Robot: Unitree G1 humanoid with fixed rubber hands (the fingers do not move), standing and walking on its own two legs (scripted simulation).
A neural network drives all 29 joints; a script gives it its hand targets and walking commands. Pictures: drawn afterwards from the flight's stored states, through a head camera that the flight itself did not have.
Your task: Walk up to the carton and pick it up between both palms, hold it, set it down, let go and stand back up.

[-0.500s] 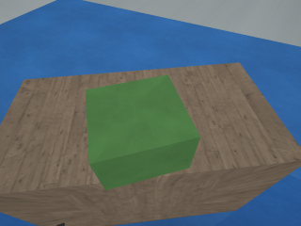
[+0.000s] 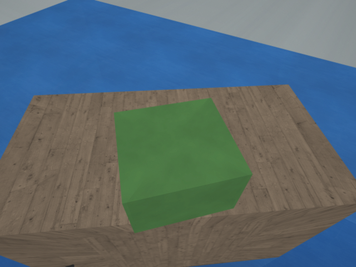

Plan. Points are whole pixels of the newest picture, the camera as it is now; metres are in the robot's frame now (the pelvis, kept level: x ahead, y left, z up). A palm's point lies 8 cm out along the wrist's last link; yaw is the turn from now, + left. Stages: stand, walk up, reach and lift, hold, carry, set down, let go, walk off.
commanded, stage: walk up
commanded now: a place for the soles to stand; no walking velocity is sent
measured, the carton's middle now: (175, 161) +0.39 +0.04 +0.00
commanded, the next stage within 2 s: reach and lift in 0.94 s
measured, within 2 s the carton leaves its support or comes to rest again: neither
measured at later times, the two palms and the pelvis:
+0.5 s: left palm out of the picture +0.12 +0.27 -0.10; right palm out of the picture +0.09 -0.33 -0.10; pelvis +0.03 -0.02 +0.00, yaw +0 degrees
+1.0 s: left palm out of the picture +0.13 +0.27 -0.10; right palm out of the picture +0.10 -0.33 -0.11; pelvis +0.03 -0.03 +0.00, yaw +1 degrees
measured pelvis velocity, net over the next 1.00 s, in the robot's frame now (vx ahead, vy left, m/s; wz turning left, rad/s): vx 0.03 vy -0.03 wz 0.01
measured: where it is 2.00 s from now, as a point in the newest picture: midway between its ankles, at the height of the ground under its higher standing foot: outside the picture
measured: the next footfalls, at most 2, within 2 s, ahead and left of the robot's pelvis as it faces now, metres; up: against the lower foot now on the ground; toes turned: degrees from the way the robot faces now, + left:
right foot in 0.04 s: +0.08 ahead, -0.14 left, +0.00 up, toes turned +3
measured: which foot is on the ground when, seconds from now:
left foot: down 0.00-1.00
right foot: up 0.00-0.02, down 0.04-1.00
